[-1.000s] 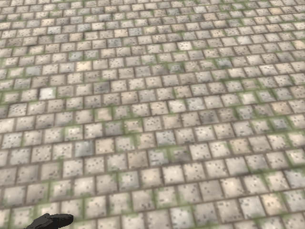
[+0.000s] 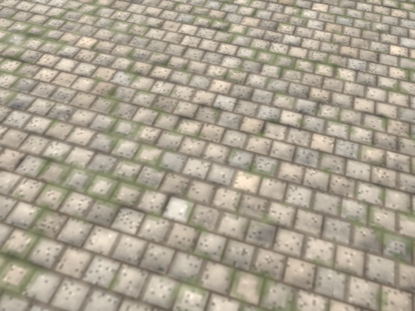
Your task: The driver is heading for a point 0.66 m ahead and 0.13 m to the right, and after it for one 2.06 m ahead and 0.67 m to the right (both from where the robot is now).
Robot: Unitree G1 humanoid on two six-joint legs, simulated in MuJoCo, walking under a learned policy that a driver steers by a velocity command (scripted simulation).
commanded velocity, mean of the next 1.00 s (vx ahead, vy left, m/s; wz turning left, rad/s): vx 0.50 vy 0.00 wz -0.27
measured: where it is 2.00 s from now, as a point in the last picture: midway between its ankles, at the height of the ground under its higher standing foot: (267, 150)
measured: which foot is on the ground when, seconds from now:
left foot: down 0.00-0.18, up 0.20-0.62, down 0.64-1.00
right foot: up 0.00-0.14, down 0.16-0.66, up 0.68-1.00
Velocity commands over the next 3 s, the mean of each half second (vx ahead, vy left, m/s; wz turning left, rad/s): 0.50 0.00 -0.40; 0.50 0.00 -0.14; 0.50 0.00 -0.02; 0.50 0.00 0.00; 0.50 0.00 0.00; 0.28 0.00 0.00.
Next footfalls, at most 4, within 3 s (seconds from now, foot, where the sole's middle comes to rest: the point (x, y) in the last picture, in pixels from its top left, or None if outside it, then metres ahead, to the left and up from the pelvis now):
0.16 right None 0.28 -0.14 -0.78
0.64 left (195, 281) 0.58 0.02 -0.78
1.16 right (281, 225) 0.78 -0.30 -0.78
1.66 left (233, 153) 1.13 -0.16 -0.78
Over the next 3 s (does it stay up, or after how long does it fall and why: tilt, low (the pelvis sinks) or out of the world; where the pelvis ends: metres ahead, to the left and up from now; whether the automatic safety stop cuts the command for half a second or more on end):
stays up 1.54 -0.41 -0.01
